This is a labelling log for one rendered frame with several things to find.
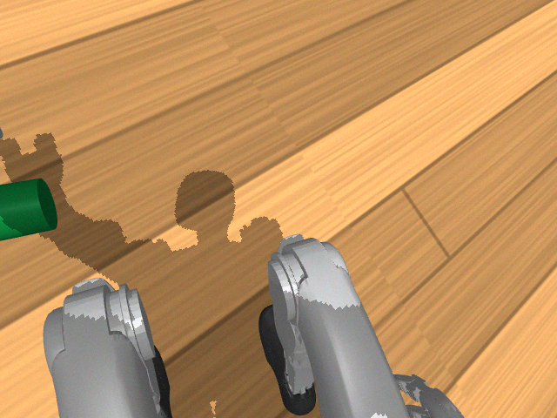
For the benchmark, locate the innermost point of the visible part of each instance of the right robot foot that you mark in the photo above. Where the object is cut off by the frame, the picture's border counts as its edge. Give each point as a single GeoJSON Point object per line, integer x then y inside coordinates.
{"type": "Point", "coordinates": [298, 404]}

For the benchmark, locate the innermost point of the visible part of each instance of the right robot hand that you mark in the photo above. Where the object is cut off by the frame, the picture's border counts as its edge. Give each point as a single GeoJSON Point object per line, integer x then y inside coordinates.
{"type": "Point", "coordinates": [434, 403]}

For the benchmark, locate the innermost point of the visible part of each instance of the bottle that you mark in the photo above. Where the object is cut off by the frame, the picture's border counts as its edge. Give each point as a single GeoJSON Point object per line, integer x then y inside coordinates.
{"type": "Point", "coordinates": [26, 208]}

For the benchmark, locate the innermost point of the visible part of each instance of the left robot foot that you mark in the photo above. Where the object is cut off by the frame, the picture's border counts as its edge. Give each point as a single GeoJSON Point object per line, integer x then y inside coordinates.
{"type": "Point", "coordinates": [163, 384]}

